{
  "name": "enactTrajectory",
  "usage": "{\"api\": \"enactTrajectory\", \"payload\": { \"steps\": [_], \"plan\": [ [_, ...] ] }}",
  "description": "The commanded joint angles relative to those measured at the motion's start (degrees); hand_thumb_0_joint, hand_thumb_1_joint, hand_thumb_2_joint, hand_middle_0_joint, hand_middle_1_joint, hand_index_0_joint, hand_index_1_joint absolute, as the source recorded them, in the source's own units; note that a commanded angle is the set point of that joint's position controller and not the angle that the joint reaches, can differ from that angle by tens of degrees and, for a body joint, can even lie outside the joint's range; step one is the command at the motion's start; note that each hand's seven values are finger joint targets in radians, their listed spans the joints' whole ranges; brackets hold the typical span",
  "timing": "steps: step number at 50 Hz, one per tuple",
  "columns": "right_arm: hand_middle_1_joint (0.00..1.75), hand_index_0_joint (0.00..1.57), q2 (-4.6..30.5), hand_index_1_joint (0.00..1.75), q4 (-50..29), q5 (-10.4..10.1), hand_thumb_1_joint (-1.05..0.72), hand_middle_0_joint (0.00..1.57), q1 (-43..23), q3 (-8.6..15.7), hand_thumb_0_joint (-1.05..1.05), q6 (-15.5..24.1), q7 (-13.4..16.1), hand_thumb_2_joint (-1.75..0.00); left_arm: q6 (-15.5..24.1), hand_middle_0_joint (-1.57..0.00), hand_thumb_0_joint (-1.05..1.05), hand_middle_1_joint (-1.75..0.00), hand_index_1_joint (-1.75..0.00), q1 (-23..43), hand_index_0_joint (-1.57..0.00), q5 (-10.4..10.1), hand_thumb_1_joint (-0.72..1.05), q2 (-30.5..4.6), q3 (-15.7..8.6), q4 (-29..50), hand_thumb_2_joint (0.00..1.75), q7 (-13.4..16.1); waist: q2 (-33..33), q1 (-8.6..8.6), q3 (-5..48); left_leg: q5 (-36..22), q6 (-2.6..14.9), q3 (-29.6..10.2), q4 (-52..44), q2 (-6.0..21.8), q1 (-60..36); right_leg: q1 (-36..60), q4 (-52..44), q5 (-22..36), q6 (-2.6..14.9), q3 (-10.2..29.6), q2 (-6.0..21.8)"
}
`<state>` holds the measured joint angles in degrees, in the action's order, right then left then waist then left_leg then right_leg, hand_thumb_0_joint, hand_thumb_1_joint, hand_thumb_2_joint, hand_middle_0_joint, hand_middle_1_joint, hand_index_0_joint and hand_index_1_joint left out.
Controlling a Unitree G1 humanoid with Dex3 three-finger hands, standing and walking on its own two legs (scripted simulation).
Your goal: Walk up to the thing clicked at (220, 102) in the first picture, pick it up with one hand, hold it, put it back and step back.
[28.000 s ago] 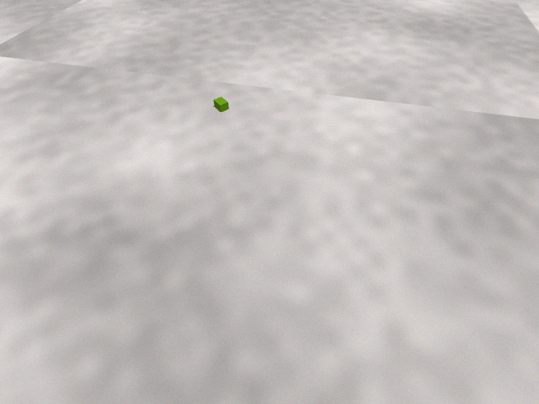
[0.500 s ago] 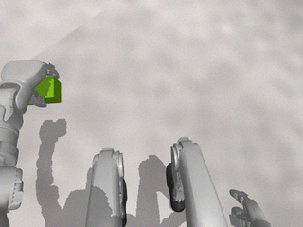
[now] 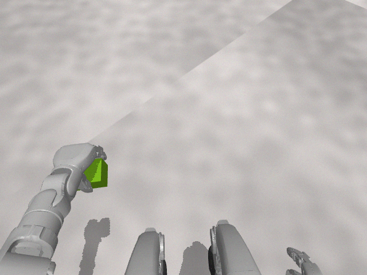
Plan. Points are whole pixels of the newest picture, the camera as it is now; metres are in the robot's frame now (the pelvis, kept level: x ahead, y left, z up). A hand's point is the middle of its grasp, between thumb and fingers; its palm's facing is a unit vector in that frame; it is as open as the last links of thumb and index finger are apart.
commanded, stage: lift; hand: left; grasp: from above
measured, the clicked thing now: (87, 174) +0.38 +0.26 -0.11
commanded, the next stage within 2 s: hold in 0.44 s
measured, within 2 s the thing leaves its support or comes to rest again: neither
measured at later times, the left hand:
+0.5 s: hand (79, 156) +0.37 +0.23 +0.02, palm faces -0.45 -0.07 -0.89, open 9.1 cm
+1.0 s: hand (72, 144) +0.38 +0.23 +0.06, palm faces -0.46 -0.04 -0.89, open 9.1 cm
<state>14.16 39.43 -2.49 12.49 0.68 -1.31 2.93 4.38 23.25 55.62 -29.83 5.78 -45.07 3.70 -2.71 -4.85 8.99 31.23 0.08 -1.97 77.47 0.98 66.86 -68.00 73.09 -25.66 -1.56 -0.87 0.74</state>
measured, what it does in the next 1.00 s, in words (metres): rises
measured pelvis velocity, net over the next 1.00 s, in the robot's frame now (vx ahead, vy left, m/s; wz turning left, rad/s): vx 0.06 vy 0.00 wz -0.02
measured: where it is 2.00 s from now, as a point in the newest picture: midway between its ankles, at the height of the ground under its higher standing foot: outside the picture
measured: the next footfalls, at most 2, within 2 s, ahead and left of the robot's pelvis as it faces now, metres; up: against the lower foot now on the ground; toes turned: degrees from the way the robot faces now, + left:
none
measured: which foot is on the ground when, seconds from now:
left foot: down 0.00-1.00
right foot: down 0.00-1.00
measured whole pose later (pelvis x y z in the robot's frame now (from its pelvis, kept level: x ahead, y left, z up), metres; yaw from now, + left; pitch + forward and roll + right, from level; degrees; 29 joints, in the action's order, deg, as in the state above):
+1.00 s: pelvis +0.06 +0.00 +0.11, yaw -1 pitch +8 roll -1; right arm 14.2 40.2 -3.2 12.8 2.7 -1.8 2.7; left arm -0.3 16.7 56.7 -23.7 12.1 -40.4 0.7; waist -2.7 -0.6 4.7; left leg 21.9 0.3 1.2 41.0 0.8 26.7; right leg -29.4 39.1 -17.3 -1.7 1.4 0.9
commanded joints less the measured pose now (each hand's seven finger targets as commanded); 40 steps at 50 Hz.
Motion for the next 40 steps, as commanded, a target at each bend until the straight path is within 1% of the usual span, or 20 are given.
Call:
{"api": "enactTrajectory", "payload": {
  "steps": [1, 2, 4, 6, 7, 8, 13, 16, 17, 19, 21, 22, 24, 28, 29, 30, 33, 34, 37, 40],
  "plan": [
    [0.3, 0.2, 8.6, 0.3, -3.8, -0.1, -0.9, 0.2, 2.6, 3.4, 0.0, 2.9, 1.2, -0.9, 0.2, -1.04, 0.0, -0.4, -0.35, 15.3, -1.08, 0.2, 0.72, -12.7, -4.8, 8.1, 0.34, 3.4, -1.7, 0.1, 18.9, -3.2, 1.21, -0.1, -18.1, -1.7, -16.3, 20.6, -16.6, 0.9, 2.2, 1.2, -2.0],
    [0.3, 0.2, 8.3, 0.3, -3.8, -0.1, -0.9, 0.2, 2.8, 3.4, 0.0, 3.1, 1.2, -0.9, 0.4, -1.03, 0.0, -0.4, -0.35, 16.0, -1.08, 0.2, 0.71, -11.0, -3.5, 8.2, 0.34, 3.8, -2.2, -0.48, 18.3, -3.8, 1.16, 0.2, -19.0, -1.8, -17.3, 21.4, -17.6, 1.4, 2.16, 1.3, -2.0],
    [0.3, 0.2, 8.3, 0.3, -3.3, -0.1, -0.9, 0.2, 3.4, 3.4, 0.0, 3.5, 1.3, -0.9, 0.3, -1.03, 0.0, -0.44, -0.38, 17.5, -1.09, 0.7, 0.74, -10.4, -2.9, 7.6, 0.35, 4.6, -1.0, -0.65, 18.0, -6.1, 1.25, 0.6, -20.4, -1.9, -19.9, 23.9, -19.7, 3.3, 2.04, 1.4, -2.2],
    [0.3, 0.2, 8.2, 0.3, -2.9, -0.2, -0.9, 0.2, 4.0, 3.4, 0.0, 3.8, 1.3, -0.9, 0.1, -1.03, 0.0, -0.46, -0.41, 17.9, -1.09, 1.0, 0.73, -11.0, -3.4, 7.4, 0.37, 5.6, -1.7, -0.37, 17.4, -7.6, 1.19, 1.1, -22.0, -2.1, -21.7, 25.8, -21.6, 4.7, 2.02, 1.6, -2.1],
    [0.3, 0.2, 8.3, 0.3, -2.8, -0.2, -0.9, 0.2, 4.2, 3.6, 0.0, 3.9, 1.2, -0.9, -0.3, -1.03, 0.0, -0.46, -0.41, 16.3, -1.08, 1.3, 0.74, -10.9, -3.5, 6.5, 0.37, 6.0, -1.5, 0.46, 17.5, -9.1, 0.98, 1.0, -23.1, -2.1, -23.5, 27.3, -22.1, 5.9, 2.1, 1.5, -2.1],
    [0.3, 0.2, 8.2, 0.3, -2.5, -0.1, -0.9, 0.2, 4.4, 3.6, 0.0, 4.0, 1.1, -0.9, -0.7, -1.03, 0.0, -0.47, -0.42, 16.4, -1.08, 1.5, 0.74, -9.6, -2.7, 5.7, 0.38, 6.3, -1.8, 0.24, 17.2, -10.3, 0.83, 1.0, -23.7, -2.0, -24.6, 27.7, -22.7, 7.2, 2.14, 1.5, -2.1],
    [0.3, 0.2, 8.3, 0.3, -2.2, -0.2, -0.89, 0.2, 4.2, 4.1, 0.0, 3.7, 0.8, -0.9, -2.8, -1.03, 0.0, -0.5, -0.45, 15.2, -1.08, 1.4, 0.74, -8.0, -1.5, 4.2, 0.43, 7.0, -0.8, 1.26, 16.2, -15.2, 0.55, 0.9, -27.9, -1.7, -29.5, 32.8, -25.9, 11.6, 2.22, 1.1, -2.3],
    [0.3, 0.2, 8.2, 0.3, -2.6, -0.2, -0.89, 0.2, 3.6, 4.3, 0.0, 3.5, 0.8, -0.9, -3.8, -1.02, 0.0, -0.51, -0.45, 14.3, -1.08, 0.4, 0.74, -7.4, -1.2, 4.0, 0.43, 6.5, 0.3, 1.74, 14.5, -15.3, 0.66, 1.2, -30.2, -1.9, -31.0, 35.2, -28.4, 11.6, 2.08, 1.4, -2.3],
    [0.3, 0.2, 8.2, 0.3, -2.7, -0.4, -0.89, 0.2, 3.5, 4.3, 0.0, 3.5, 0.7, -0.9, -4.1, -1.02, 0.0, -0.52, -0.46, 13.2, -1.08, 0.2, 0.75, -5.9, -0.2, 3.9, 0.43, 6.1, 0.2, 1.57, 14.2, -16.5, 0.58, 1.4, -30.9, -1.8, -32.2, 35.6, -28.8, 12.7, 2.23, 1.3, -2.4],
    [0.3, 0.2, 8.3, 0.3, -2.6, -0.2, -0.89, 0.2, 3.6, 4.5, 0.0, 3.4, 0.8, -0.9, -4.4, -1.0, 0.0, -0.54, -0.46, 13.8, -1.07, 0.1, 0.74, -5.7, 0.1, 4.5, 0.4, 5.3, 0.6, 1.44, 13.7, -18.4, 0.56, 1.3, -31.8, -1.7, -33.3, 37.1, -29.8, 14.4, 2.15, 1.2, -2.5],
    [0.3, 0.2, 8.2, 0.3, -3.0, -0.2, -0.9, 0.2, 3.0, 4.5, 0.0, 3.2, 0.8, -0.9, -4.4, -0.99, 0.0, -0.53, -0.46, 13.8, -1.07, 0.0, 0.73, -7.2, -0.6, 5.9, 0.4, 4.7, -0.1, 2.32, 13.6, -18.9, 0.46, 1.4, -33.3, -1.7, -35.1, 38.4, -30.8, 14.4, 2.22, 1.0, -2.5],
    [0.3, 0.2, 8.2, 0.3, -3.4, -0.3, -0.9, 0.2, 3.3, 4.4, 0.0, 3.2, 0.8, -0.9, -4.1, -1.0, 0.0, -0.54, -0.47, 14.6, -1.07, -0.4, 0.73, -6.6, -0.3, 7.1, 0.41, 4.3, -0.4, 1.91, 13.8, -18.9, 0.39, 1.5, -34.0, -1.7, -35.8, 38.3, -31.1, 14.3, 2.38, 1.0, -2.6],
    [0.3, 0.2, 8.1, 0.3, -3.5, -0.3, -0.89, 0.2, 2.5, 4.3, 0.0, 3.0, 0.9, -0.9, -4.0, -1.0, 0.0, -0.54, -0.47, 13.6, -1.08, -0.1, 0.74, -5.9, 0.1, 6.4, 0.4, 3.8, 0.0, 2.14, 12.1, -18.4, 0.4, 1.3, -35.3, -1.5, -36.7, 38.4, -32.1, 13.6, 2.4, 1.0, -2.7],
    [0.3, 0.2, 8.0, 0.3, -4.0, -0.3, -0.89, 0.2, 2.1, 4.4, 0.0, 2.7, 0.9, -0.9, -3.9, -0.98, 0.0, -0.53, -0.45, 14.7, -1.06, 0.4, 0.73, -6.2, 0.0, 9.4, 0.4, 3.5, 1.2, 2.49, 14.2, -21.3, 0.54, 1.7, -36.3, -1.8, -39.1, 42.0, -33.5, 16.4, 2.29, 1.2, -2.6],
    [0.3, 0.2, 8.0, 0.3, -3.9, -0.3, -0.89, 0.2, 1.9, 4.3, 0.0, 2.6, 0.9, -0.9, -3.9, -0.97, 0.0, -0.54, -0.46, 14.7, -1.05, 0.5, 0.72, -6.8, -0.3, 10.0, 0.4, 3.4, 0.5, 2.93, 13.7, -21.2, 0.45, 1.8, -36.8, -2.0, -39.8, 42.7, -34.1, 16.3, 2.24, 1.3, -2.5],
    [0.3, 0.2, 7.9, 0.3, -3.8, -0.4, -0.89, 0.2, 1.8, 4.3, 0.0, 2.6, 0.9, -0.9, -4.0, -0.97, 0.0, -0.53, -0.45, 13.2, -1.05, 0.6, 0.71, -5.7, 0.3, 9.5, 0.38, 3.2, 0.4, 2.51, 13.2, -21.6, 0.35, 2.0, -37.3, -1.9, -40.6, 42.5, -34.5, 16.5, 2.36, 1.3, -2.6],
    [0.3, 0.2, 8.1, 0.3, -3.6, -0.4, -0.89, 0.2, 1.3, 4.4, 0.0, 2.4, 0.9, -0.9, -4.1, -0.98, 0.0, -0.53, -0.44, 13.0, -1.06, 1.3, 0.74, -6.5, 0.2, 10.5, 0.38, 2.6, 0.3, 2.77, 13.3, -24.0, 0.18, 1.8, -38.2, -1.8, -42.3, 43.8, -35.1, 18.2, 2.41, 1.1, -2.8],
    [0.3, 0.2, 8.0, 0.3, -3.6, -0.5, -0.89, 0.2, 1.4, 4.5, 0.0, 2.2, 0.9, -0.9, -4.3, -0.98, 0.0, -0.52, -0.44, 12.8, -1.06, 1.3, 0.73, -6.7, 0.0, 10.5, 0.4, 2.4, 0.8, 2.97, 13.2, -24.9, 0.25, 2.0, -38.4, -1.9, -42.6, 44.2, -35.4, 19.1, 2.4, 1.1, -2.8],
    [0.3, 0.2, 7.9, 0.3, -4.0, -0.6, -0.89, 0.2, 0.8, 4.3, 0.0, 2.0, 0.7, -0.9, -4.4, -0.98, 0.0, -0.54, -0.45, 12.3, -1.06, 1.1, 0.74, -5.0, 1.3, 11.1, 0.4, 1.5, 0.3, 3.1, 11.6, -25.3, 0.0, 1.8, -39.9, -1.7, -44.0, 44.6, -36.2, 18.8, 2.56, 0.9, -2.9],
    [0.3, 0.2, 8.1, 0.3, -4.2, -0.7, -0.89, 0.2, 0.3, 4.5, 0.0, 1.7, 0.7, -0.9, -4.4, -0.97, 0.0, -0.54, -0.46, 12.3, -1.06, 0.7, 0.74, -5.6, 0.8, 12.8, 0.4, 0.8, -0.1, 3.4, 11.5, -26.9, -0.19, 2.0, -40.8, -1.6, -45.1, 45.8, -36.8, 19.8, 2.58, 0.7, -3.0]
  ]
}}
